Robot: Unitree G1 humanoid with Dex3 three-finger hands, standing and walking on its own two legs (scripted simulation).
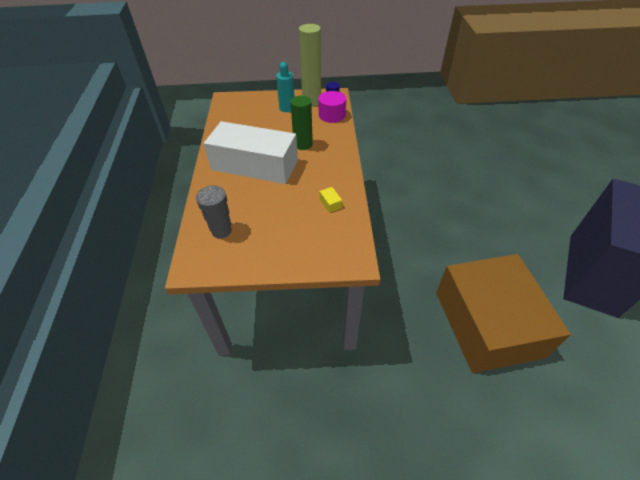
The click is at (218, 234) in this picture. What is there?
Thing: tapered cup
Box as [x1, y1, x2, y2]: [196, 186, 231, 238]
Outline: 204,187 196,194 196,200 212,234 215,237 224,237 228,235 231,230 224,190 218,186
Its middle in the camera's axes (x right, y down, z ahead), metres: -0.27 -0.08 +1.02
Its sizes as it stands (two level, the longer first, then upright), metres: 0.072 0.072 0.133
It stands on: a support 0.46 m high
